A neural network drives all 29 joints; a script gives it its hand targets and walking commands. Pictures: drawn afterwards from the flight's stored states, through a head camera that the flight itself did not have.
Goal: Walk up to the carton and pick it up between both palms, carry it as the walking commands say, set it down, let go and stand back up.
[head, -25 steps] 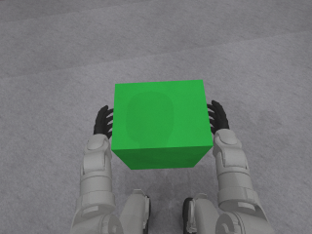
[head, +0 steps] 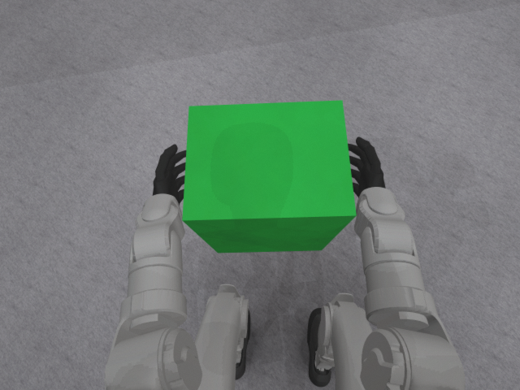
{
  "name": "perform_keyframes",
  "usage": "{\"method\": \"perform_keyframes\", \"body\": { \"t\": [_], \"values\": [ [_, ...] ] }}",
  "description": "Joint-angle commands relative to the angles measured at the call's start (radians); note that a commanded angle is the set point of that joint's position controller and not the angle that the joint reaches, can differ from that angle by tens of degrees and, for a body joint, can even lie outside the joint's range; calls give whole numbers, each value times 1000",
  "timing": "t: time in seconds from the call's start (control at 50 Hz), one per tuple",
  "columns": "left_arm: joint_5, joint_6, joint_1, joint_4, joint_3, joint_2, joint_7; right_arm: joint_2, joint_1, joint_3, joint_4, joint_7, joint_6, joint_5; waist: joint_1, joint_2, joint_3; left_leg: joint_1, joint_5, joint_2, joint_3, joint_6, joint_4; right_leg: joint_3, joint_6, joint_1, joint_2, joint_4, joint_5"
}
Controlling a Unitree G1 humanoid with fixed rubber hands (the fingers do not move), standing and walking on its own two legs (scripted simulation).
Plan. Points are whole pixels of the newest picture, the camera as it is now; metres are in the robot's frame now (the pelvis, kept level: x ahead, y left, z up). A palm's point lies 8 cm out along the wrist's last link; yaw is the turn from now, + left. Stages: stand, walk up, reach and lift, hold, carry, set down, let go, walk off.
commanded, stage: set down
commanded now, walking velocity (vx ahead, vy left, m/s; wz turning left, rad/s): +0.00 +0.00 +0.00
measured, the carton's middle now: (267, 191) +0.43 +0.05 -0.14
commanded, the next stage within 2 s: none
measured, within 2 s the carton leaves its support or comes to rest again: neither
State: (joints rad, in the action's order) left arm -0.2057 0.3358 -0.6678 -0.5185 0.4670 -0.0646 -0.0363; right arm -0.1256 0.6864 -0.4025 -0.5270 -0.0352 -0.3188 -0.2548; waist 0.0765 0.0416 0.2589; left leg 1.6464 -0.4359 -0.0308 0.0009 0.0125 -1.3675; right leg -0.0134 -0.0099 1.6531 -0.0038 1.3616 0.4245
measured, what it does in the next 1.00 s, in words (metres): lowers itself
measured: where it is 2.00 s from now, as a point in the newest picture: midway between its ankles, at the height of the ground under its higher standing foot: (277, 357)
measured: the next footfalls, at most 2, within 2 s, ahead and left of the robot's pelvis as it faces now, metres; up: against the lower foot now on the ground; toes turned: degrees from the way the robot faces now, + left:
none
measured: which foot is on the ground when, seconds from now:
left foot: down 0.00-1.00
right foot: down 0.00-1.00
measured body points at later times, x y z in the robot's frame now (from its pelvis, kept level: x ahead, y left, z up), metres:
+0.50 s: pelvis -0.01 +0.00 -0.07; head +0.24 +0.02 +0.30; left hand +0.43 +0.22 -0.16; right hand +0.47 -0.10 -0.16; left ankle +0.08 +0.13 -0.57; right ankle +0.08 -0.12 -0.57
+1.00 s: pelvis -0.03 +0.00 -0.14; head +0.27 +0.02 +0.20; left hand +0.45 +0.22 -0.25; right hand +0.48 -0.09 -0.25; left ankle +0.08 +0.13 -0.57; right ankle +0.08 -0.12 -0.57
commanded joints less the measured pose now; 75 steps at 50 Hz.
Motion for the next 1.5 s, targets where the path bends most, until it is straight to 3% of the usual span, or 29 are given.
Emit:
{"method": "perform_keyframes", "body": {
  "t": [0.0, 0.1, 0.12, 0.48, 1.04, 1.48],
  "values": [
    [157, -22, -625, -18, -618, -941, -253, -977, 599, 605, -60, 209, 21, 133, 39, 7, 845, -413, 258, 173, 20, 9, 93, 22, 24, -463, 176, -77, -192],
    [163, -17, -686, -40, -610, -934, -241, -963, 667, 589, -69, 204, 16, 144, 27, 15, 864, -399, 218, 172, 23, 11, 48, 9, 28, -370, 180, -34, -142],
    [163, -17, -721, -52, -605, -934, -239, -956, 699, 577, -73, 203, 16, 147, 18, 4, 862, -380, 158, 172, 27, 10, 47, 7, 26, -361, 179, -31, -96],
    [193, -28, -820, -53, -594, -888, -207, -912, 799, 559, -100, 175, 26, 179, 27, -1, 942, -248, 253, 183, 50, 15, -131, -17, 31, -229, 194, 150, -160],
    [212, -48, -1049, -93, -544, -783, -184, -803, 1028, 511, -151, 158, 47, 219, 28, -1, 962, -74, 192, 168, 66, 11, -334, -47, 25, -45, 181, 374, -106],
    [273, -107, -1168, -116, -575, -674, -176, -700, 1159, 546, -187, 143, 103, 297, 32, -4, 918, -31, 263, 145, 68, 15, -508, -56, 25, 14, 165, 548, -162]
  ]
}}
